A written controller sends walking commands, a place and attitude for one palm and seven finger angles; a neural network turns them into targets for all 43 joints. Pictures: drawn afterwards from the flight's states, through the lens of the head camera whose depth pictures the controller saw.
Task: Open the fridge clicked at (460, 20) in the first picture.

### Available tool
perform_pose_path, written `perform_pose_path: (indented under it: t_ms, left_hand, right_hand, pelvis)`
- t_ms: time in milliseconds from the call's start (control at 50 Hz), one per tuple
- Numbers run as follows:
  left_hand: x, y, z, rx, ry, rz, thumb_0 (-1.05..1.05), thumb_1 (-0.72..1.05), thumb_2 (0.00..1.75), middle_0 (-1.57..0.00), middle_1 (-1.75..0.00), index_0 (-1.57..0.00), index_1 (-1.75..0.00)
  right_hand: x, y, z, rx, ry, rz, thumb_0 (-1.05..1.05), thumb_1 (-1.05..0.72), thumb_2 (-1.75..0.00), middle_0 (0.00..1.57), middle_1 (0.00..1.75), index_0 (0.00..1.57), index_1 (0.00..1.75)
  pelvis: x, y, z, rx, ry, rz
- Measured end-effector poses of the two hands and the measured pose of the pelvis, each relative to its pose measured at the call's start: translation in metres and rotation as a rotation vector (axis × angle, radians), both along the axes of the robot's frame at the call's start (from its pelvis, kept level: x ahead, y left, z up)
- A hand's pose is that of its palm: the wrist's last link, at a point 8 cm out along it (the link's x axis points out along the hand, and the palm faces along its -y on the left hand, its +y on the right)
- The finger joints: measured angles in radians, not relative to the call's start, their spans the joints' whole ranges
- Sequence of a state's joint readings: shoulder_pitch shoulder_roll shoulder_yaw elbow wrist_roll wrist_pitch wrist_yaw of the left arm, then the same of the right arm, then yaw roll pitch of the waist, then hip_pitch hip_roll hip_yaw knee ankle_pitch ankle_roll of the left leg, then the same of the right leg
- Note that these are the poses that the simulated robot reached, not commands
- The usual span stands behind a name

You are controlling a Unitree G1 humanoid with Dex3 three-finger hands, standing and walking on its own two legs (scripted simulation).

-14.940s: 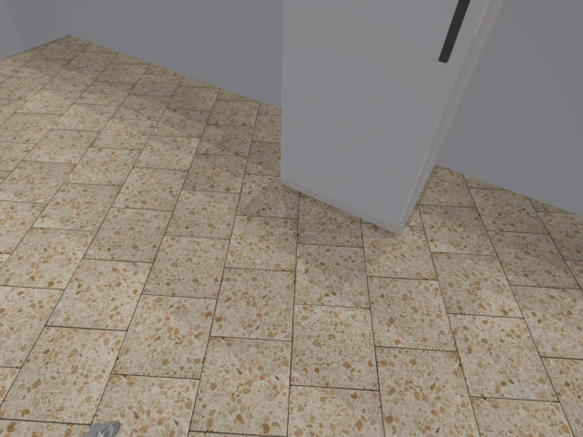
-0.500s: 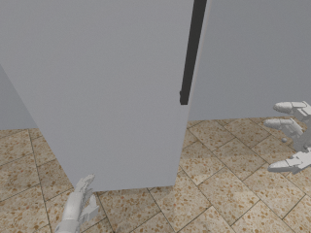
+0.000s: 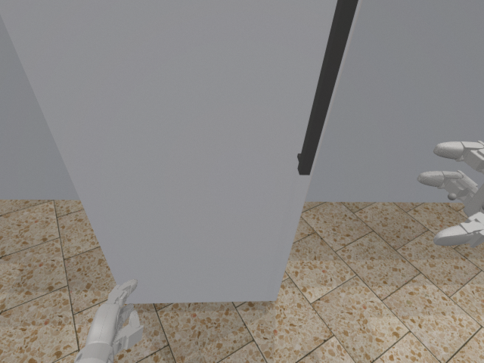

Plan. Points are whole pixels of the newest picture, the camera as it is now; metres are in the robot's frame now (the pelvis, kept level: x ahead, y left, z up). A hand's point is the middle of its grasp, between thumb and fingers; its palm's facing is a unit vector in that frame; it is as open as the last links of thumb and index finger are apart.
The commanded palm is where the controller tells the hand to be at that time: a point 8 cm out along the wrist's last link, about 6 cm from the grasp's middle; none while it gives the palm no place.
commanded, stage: raise the hand to about handle height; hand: right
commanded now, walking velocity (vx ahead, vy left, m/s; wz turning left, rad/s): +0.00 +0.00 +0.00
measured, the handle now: (322, 80) +0.54 -0.15 +0.27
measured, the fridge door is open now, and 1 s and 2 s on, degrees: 0 0 0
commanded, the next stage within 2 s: move the hooked fingers beside the handle in 0.26 s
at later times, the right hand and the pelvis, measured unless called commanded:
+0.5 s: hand (448, 185) +0.30 -0.28 +0.22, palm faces +0.08 +1.00 -0.03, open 14.0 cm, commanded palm +0.27 -0.32 +0.23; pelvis +0.01 -0.01 +0.00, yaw +0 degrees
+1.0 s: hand (407, 157) +0.36 -0.25 +0.22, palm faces +0.06 +1.00 -0.01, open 14.0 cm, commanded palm +0.34 -0.30 +0.23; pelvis +0.02 -0.01 +0.00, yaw +1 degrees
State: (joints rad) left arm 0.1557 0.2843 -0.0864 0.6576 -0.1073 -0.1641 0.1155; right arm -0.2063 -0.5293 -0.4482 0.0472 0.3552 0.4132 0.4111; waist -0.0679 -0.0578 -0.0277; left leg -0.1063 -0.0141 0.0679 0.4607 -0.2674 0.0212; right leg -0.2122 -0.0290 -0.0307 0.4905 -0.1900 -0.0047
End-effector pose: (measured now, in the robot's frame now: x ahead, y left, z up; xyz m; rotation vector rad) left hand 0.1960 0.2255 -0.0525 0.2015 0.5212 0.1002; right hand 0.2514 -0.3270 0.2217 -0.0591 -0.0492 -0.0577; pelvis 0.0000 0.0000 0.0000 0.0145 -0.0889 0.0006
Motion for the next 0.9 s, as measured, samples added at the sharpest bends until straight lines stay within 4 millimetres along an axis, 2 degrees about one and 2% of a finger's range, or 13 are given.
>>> perform_pose_path:
  t_ms: [160,340,460,580,700,780,900]
  left_hand:
    - [0.006,0.005,0.003,0.023,-0.008,0.016,0.02,0.9,0.9,-0.21,-0.3,-0.2,-0.3]
    - [0.015,-0.006,0.002,-0.001,-0.009,0.009,0.02,0.9,0.9,-0.21,-0.3,-0.2,-0.3]
    - [0.017,-0.013,0.001,-0.005,-0.002,-0.004,0.02,0.9,0.9,-0.21,-0.3,-0.2,-0.3]
    - [0.015,-0.017,-0.001,0.012,0.021,-0.011,0.02,0.9,0.9,-0.21,-0.3,-0.2,-0.3]
    - [0.008,-0.016,-0.004,0.014,0.037,0.011,0.02,0.9,0.9,-0.21,-0.3,-0.21,-0.3]
    - [0.001,-0.012,-0.006,0.005,0.052,0.036,0.02,0.9,0.9,-0.21,-0.3,-0.21,-0.3]
    - [-0.01,-0.001,-0.012,0.004,0.087,0.071,0.02,0.9,0.9,-0.21,-0.3,-0.21,-0.3]
  right_hand:
    - [0.005,0.0,0.003,-0.005,-0.059,-0.04,-0.01,0.5,-0.3,0.3,1.2,0.3,1.2]
    - [0.014,-0.003,0.007,-0.01,-0.028,-0.013,-0.01,0.5,-0.3,0.3,1.2,0.3,1.2]
    - [0.018,-0.007,0.002,0.014,-0.022,-0.016,-0.01,0.5,-0.3,0.3,1.2,0.3,1.2]
    - [0.034,-0.004,-0.005,0.026,0.002,-0.022,-0.01,0.5,-0.3,0.3,1.2,0.3,1.2]
    - [0.056,0.012,0.003,0.018,-0.027,0.019,-0.02,0.5,-0.3,0.3,1.2,0.3,1.2]
    - [0.07,0.018,0.007,0.03,-0.018,0.033,-0.01,0.5,-0.3,0.3,1.2,0.3,1.2]
    - [0.082,0.02,0.0,0.041,0.028,0.009,-0.01,0.5,-0.3,0.3,1.2,0.3,1.2]
  pelvis:
    - [0.007,0.001,-0.001,0.0,-0.006,0.002]
    - [0.013,-0.004,0.0,-0.004,0.008,0.004]
    - [0.014,-0.007,0.0,-0.002,0.01,-0.002]
    - [0.011,-0.008,0.0,0.0,0.013,-0.012]
    - [0.011,-0.01,0.0,0.0,0.02,-0.007]
    - [0.013,-0.011,0.001,-0.003,0.029,-0.001]
    - [0.016,-0.009,0.001,-0.005,0.037,0.008]
